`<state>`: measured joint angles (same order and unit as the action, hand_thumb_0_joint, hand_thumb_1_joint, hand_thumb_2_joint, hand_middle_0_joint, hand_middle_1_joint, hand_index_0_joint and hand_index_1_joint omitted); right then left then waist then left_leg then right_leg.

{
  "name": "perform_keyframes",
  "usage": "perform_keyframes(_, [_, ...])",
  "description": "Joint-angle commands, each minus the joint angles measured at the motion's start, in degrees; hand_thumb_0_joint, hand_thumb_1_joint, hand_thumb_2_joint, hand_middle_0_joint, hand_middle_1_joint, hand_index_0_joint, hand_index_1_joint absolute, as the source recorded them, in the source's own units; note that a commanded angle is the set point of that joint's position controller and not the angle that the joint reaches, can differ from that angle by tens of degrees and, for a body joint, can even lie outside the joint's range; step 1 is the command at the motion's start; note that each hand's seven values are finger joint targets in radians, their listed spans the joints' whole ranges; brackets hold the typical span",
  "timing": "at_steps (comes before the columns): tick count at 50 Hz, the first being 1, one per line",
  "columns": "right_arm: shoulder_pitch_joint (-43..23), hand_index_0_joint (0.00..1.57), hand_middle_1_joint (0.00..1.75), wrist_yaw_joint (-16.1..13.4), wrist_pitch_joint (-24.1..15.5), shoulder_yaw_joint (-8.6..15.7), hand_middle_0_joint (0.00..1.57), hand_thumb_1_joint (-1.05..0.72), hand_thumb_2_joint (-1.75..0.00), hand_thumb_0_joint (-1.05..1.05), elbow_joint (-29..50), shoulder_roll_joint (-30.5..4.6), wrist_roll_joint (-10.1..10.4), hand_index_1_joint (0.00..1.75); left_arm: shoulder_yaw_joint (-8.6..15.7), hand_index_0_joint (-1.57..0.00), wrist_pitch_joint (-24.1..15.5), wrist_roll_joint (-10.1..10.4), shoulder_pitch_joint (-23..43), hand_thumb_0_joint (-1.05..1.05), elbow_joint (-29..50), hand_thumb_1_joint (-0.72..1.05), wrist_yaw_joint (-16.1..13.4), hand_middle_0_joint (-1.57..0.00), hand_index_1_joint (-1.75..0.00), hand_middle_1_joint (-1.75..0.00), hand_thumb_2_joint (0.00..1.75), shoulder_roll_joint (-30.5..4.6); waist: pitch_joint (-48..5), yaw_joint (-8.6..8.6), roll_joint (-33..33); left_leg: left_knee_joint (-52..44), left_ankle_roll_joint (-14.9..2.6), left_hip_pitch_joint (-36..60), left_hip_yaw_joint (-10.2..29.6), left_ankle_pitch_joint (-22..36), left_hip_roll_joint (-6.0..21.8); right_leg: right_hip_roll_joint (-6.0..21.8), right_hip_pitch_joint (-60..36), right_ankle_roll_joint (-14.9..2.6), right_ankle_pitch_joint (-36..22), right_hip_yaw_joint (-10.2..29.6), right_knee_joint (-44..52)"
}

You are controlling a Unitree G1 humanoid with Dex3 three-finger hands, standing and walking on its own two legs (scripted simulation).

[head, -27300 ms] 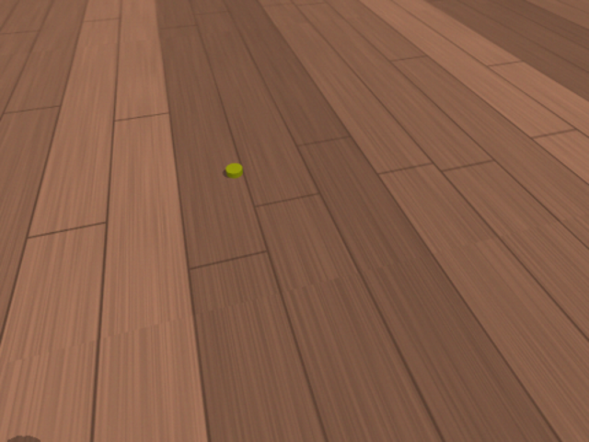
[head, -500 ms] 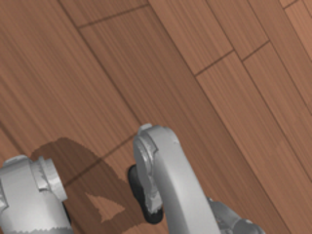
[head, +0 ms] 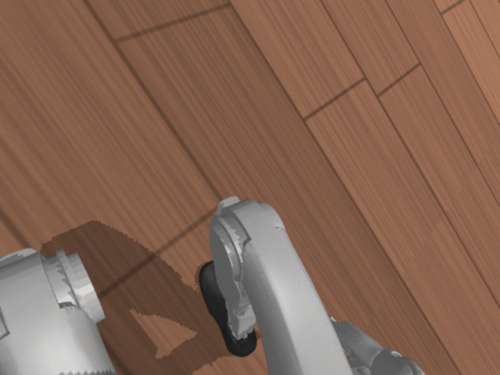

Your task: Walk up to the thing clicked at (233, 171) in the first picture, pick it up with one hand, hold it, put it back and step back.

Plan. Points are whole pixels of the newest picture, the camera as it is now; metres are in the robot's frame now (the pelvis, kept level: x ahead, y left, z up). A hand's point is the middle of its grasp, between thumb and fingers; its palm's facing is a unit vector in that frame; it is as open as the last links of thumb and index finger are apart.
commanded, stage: open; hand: left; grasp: from above
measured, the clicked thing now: out of the picture +0.42 +0.32 -0.28
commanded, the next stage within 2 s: withdraw in 0.54 s
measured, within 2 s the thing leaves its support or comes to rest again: neither
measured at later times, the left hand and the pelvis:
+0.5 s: hand out of the picture +0.40 +0.33 -0.24, palm faces -0.41 -0.16 -0.90, open 13.9 cm; pelvis +0.00 +0.00 +0.00, yaw +0 degrees
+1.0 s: hand out of the picture +0.42 +0.34 -0.18, palm faces -0.25 -0.11 -0.96, open 14.0 cm; pelvis +0.00 +0.00 +0.01, yaw +1 degrees
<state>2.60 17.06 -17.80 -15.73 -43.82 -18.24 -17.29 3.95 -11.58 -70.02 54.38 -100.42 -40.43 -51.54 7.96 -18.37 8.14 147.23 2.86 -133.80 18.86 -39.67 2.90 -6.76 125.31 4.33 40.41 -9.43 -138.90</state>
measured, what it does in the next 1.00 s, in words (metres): stands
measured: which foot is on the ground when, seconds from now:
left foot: down 0.00-1.00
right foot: down 0.00-1.00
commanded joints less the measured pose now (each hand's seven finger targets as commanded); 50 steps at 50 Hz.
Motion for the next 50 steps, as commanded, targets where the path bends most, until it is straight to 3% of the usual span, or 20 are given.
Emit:
perform_keyframes(1, [8.5, 0.2, 0.3, -0.1, -0.9, 5.1, 0.2, -0.9, -0.9, 0.0, -0.1, -18.2, 0.8, 0.3, 0.3, -0.09, 0.1, 1.6, 12.2, 0.0, 5.1, -0.51, -1.7, -0.08, -0.99, -1.01, 0.95, -8.2, -33.1, -2.73, -27.0, -14.5, -2.37, 27.2, -9.1, 9.2, 1.6, -1.9, -17.0, -4.85, -15.3, -7.9, 13.3])
perform_keyframes(4, [8.2, 0.2, 0.3, 0.0, -1.4, 5.0, 0.2, -0.9, -0.9, 0.0, 0.1, -18.3, 1.1, 0.3, -0.4, -0.08, 0.2, 1.5, 12.8, 0.0, 5.3, -0.52, -1.2, -0.07, -1.01, -1.02, 0.95, -8.8, -31.3, -3.0, -26.7, -14.6, -2.39, 26.5, -9.0, 7.7, 1.5, -1.5, -15.4, -4.82, -13.9, -8.1, 13.2])
perform_keyframes(10, [8.7, 0.2, 0.3, -0.1, -1.0, 4.8, 0.2, -0.89, -0.9, 0.0, -0.1, -18.4, 1.0, 0.3, 0.4, -0.08, -0.3, 1.6, 12.3, 0.0, 5.8, -0.51, -1.6, -0.06, -1.02, -1.04, 0.95, -9.2, -33.1, -2.63, -26.4, -14.2, -2.58, 26.3, -9.2, 8.9, 1.6, -1.8, -17.3, -4.7, -15.1, -7.8, 14.0])
perform_keyframes(15, [9.2, 0.2, 0.3, -0.1, -1.1, 4.7, 0.2, -0.89, -0.9, 0.0, -0.1, -18.6, 1.1, 0.3, 0.1, -0.08, -0.6, 1.7, 13.6, 0.0, 6.4, -0.5, -1.4, -0.06, -1.02, -1.04, 0.94, -9.1, -33.0, -3.55, -26.8, -13.8, -2.51, 27.5, -8.8, 10.2, 1.7, -1.5, -17.2, -4.57, -16.5, -8.3, 13.2])
perform_keyframes(17, [8.7, 0.2, 0.3, -0.1, -1.1, 4.6, 0.2, -0.89, -0.9, 0.0, 0.1, -18.4, 1.0, 0.3, 0.6, -0.08, -0.6, 1.5, 12.6, 0.0, 6.1, -0.5, -1.7, -0.06, -1.02, -1.04, 0.94, -9.4, -33.2, -2.97, -26.9, -14.1, -2.4, 27.6, -9.1, 10.4, 1.8, -1.8, -17.9, -4.65, -16.7, -8.0, 13.4])
perform_keyframes(19, [8.7, 0.2, 0.3, 0.1, -1.3, 4.5, 0.2, -0.89, -0.9, 0.0, 0.1, -18.3, 0.9, 0.3, -0.1, -0.08, -0.6, 1.3, 13.0, 0.0, 6.0, -0.48, -1.6, -0.06, -1.02, -1.05, 0.92, -9.1, -32.3, -3.25, -28.0, -14.0, -2.36, 27.4, -9.1, 9.6, 1.7, -1.6, -16.8, -4.71, -15.7, -8.1, 13.2])
perform_keyframes(23, [8.3, 0.2, 0.3, -0.9, -0.4, 5.3, 0.2, -0.89, -0.9, 0.0, 0.5, -19.3, 0.9, 0.3, 1.4, -0.08, -0.2, 1.6, 12.1, 0.0, 5.3, -0.48, -2.0, -0.06, -1.03, -1.05, 0.93, -11.1, -31.7, -2.74, -26.4, -14.8, -2.57, 25.6, -9.4, 7.1, 1.7, -1.9, -17.4, -4.86, -13.1, -7.0, 14.8])
perform_keyframes(26, [8.5, 0.2, 0.3, -0.6, -0.7, 4.8, 0.2, -0.89, -0.9, 0.0, 0.6, -18.6, 0.9, 0.3, -0.4, -0.09, -0.1, 1.8, 12.9, 0.0, 6.3, -0.47, -1.2, -0.07, -1.03, -1.06, 0.94, -9.1, -31.9, -3.37, -26.5, -14.5, -2.58, 26.0, -9.0, 7.8, 1.6, -1.6, -16.2, -4.85, -13.9, -7.9, 13.9])
perform_keyframes(27, [8.6, 0.2, 0.3, -0.9, -0.6, 5.6, 0.2, -0.89, -0.9, 0.0, 0.6, -19.7, 1.0, 0.3, 0.5, -0.08, -0.3, 2.1, 13.5, 0.0, 6.6, -0.47, -1.3, -0.06, -1.03, -1.05, 0.93, -10.2, -31.5, -3.44, -26.7, -15.2, -2.56, 26.1, -8.8, 6.9, 1.7, -1.7, -16.4, -4.94, -13.0, -7.7, 14.4])
perform_keyframes(30, [8.9, 0.2, 0.3, -1.0, -0.1, 4.7, 0.2, -0.89, -0.9, 0.0, 1.0, -18.6, 1.0, 0.3, 0.1, -0.08, -0.4, 1.8, 12.0, 0.0, 5.4, -0.47, -1.1, -0.06, -1.03, -1.05, 0.93, -9.2, -32.0, -3.43, -24.7, -14.9, -2.72, 25.4, -8.7, 7.6, 1.8, -1.9, -17.2, -4.77, -13.8, -7.7, 14.7])
perform_keyframes(36, [8.7, 0.2, 0.3, -1.3, 0.2, 4.3, 0.2, -0.9, -0.9, 0.0, 1.4, -18.4, 0.7, 0.3, 0.1, -0.08, -0.9, 1.2, 11.9, 0.0, 6.5, -0.49, -0.8, -0.06, -0.99, -1.01, 0.96, -10.0, -32.6, -3.01, -27.8, -15.2, -2.37, 27.5, -8.9, 9.0, 1.8, -1.8, -17.1, -4.93, -15.3, -8.2, 13.8])
perform_keyframes(41, [8.1, 0.2, 0.3, -1.0, 0.6, 7.0, 0.2, -0.9, -0.9, 0.0, 0.6, -18.5, 1.0, 0.3, 3.6, -0.08, -0.3, 0.2, 12.3, 0.0, 15.8, -0.49, -1.7, -0.06, -0.98, -1.0, 0.96, -12.6, -37.8, 0.01, -33.4, -16.4, -1.84, 30.4, -9.6, 9.8, 1.6, -1.5, -17.5, -5.39, -15.3, -7.4, 13.3])
perform_keyframes(42, [9.0, 0.2, 0.3, -0.9, 1.1, 7.9, 0.2, -0.9, -0.9, 0.0, 1.1, -18.2, 1.2, 0.3, 5.5, -0.08, 0.1, 0.2, 11.0, 0.0, 20.3, -0.49, -1.6, -0.06, -0.98, -1.0, 0.96, -13.1, -41.9, 1.55, -35.6, -16.7, -1.75, 32.2, -10.0, 11.9, 1.4, -1.4, -18.6, -5.46, -17.1, -7.1, 13.6])
perform_keyframes(45, [9.3, 0.2, 0.3, -0.2, 2.3, 10.6, 0.2, -0.89, -0.9, 0.0, 1.0, -16.8, 3.0, 0.3, 6.3, -0.07, 2.7, 1.4, 8.4, 0.0, 28.0, -0.5, -0.2, -0.06, -0.98, -0.99, 0.97, -10.1, -47.8, 4.2, -39.9, -17.7, -1.47, 34.9, -11.2, 14.5, 1.3, -0.9, -16.8, -5.91, -19.0, -6.2, 12.7])
perform_keyframes(46, [9.5, 0.2, 0.3, 0.2, 2.9, 11.4, 0.2, -0.9, -0.9, 0.0, 1.1, -16.2, 4.0, 0.3, 5.3, -0.07, 4.0, 2.1, 6.2, 0.0, 27.7, -0.51, 0.6, -0.06, -0.98, -0.99, 0.98, -7.6, -46.8, 4.51, -39.2, -18.1, -1.56, 33.9, -11.4, 13.9, 1.2, -0.9, -15.5, -6.11, -18.5, -5.6, 12.9])
perform_keyframes(47, [10.0, 0.2, 0.3, 0.0, 3.7, 12.8, 0.2, -0.9, -0.9, 0.0, 0.9, -16.2, 5.0, 0.3, 5.2, -0.07, 5.1, 2.8, 6.2, 0.0, 31.7, -0.51, 1.5, -0.06, -0.98, -0.98, 0.98, -6.0, -49.5, 5.57, -38.9, -19.4, -1.71, 34.5, -11.8, 13.8, 1.0, -0.8, -15.1, -6.15, -18.3, -5.3, 14.1])
perform_keyframes(49, [10.5, 0.2, 0.3, -0.1, 5.3, 14.4, 0.2, -0.9, -0.9, 0.0, 0.7, -15.4, 6.9, 0.3, 1.5, -0.07, 7.7, 3.6, 6.3, 0.0, 32.4, -0.52, 4.4, -0.06, -0.98, -0.99, 0.98, -1.7, -48.5, 5.48, -36.4, -20.5, -2.29, 32.6, -12.4, 11.7, 0.9, -0.8, -13.4, -6.29, -16.6, -3.9, 15.9])
perform_keyframes(50, [11.2, 0.2, 0.3, -0.3, 5.9, 15.2, 0.2, -0.9, -0.9, 0.0, 0.4, -15.4, 7.7, 0.3, 1.4, -0.07, 8.8, 4.1, 7.1, 0.0, 32.9, -0.52, 5.9, -0.07, -0.98, -0.99, 0.99, -1.1, -48.1, 5.38, -34.5, -20.9, -2.51, 32.0, -12.5, 11.3, 0.8, -0.6, -13.0, -6.19, -16.2, -3.6, 16.3])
